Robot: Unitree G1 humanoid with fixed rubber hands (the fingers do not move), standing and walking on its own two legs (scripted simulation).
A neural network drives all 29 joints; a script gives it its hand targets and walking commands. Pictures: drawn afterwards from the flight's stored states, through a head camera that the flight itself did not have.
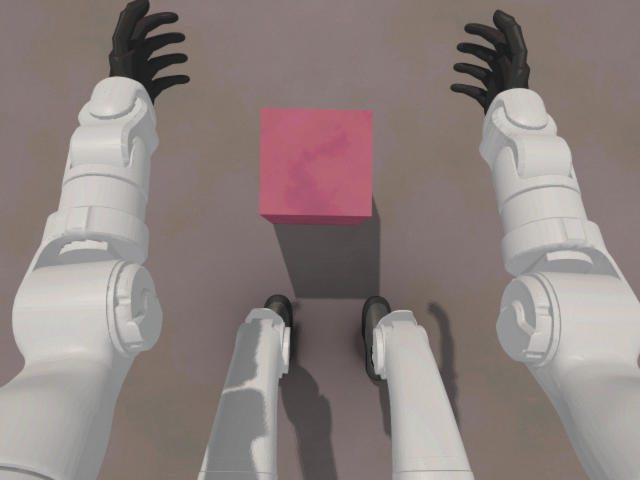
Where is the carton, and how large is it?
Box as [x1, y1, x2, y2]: [259, 108, 372, 224]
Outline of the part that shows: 261,108 259,213 272,223 357,224 371,215 372,110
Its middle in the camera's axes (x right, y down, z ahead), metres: -0.01 -0.15 +0.85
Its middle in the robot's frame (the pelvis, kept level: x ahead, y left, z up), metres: +0.51 +0.03 -0.52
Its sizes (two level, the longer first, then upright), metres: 0.210 0.200 0.250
